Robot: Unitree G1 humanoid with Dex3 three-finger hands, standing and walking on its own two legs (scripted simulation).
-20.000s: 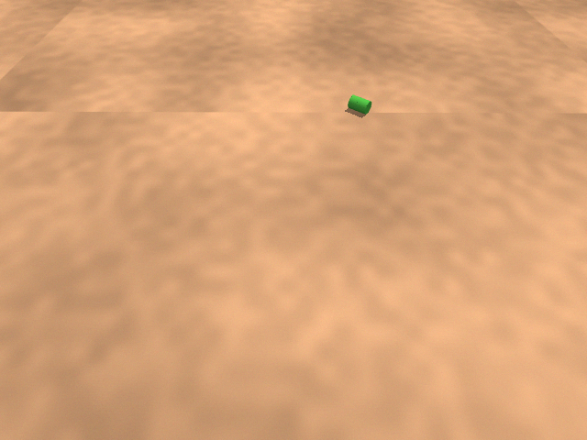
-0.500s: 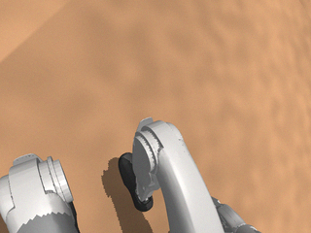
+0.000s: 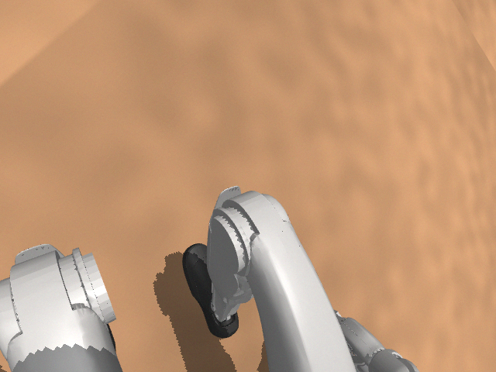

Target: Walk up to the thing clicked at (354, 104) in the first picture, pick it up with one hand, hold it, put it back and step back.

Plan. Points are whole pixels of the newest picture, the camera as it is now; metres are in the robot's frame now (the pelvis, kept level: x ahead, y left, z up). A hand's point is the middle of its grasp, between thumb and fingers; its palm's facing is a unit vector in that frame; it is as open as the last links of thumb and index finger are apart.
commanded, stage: close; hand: left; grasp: from above
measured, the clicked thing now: out of the picture +0.46 +0.36 -0.27
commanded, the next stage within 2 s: settle in 1.36 s
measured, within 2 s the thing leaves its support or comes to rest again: leaves its support in 1.80 s
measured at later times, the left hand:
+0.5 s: hand out of the picture +0.44 +0.35 -0.24, palm faces -0.45 -0.15 -0.88, open 11.5 cm
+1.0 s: hand out of the picture +0.44 +0.35 -0.24, palm faces -0.45 -0.15 -0.88, open 10.9 cm
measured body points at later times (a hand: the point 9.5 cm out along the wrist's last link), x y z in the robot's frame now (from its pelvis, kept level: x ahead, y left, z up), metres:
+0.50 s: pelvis +0.00 +0.00 +0.00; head +0.27 +0.14 +0.33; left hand +0.46 +0.35 -0.19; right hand +0.06 -0.26 -0.05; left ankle +0.06 +0.11 -0.27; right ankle +0.12 -0.11 -0.27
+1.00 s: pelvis +0.00 +0.00 +0.00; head +0.27 +0.14 +0.33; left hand +0.46 +0.35 -0.19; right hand +0.07 -0.25 -0.05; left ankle +0.06 +0.11 -0.27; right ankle +0.12 -0.11 -0.27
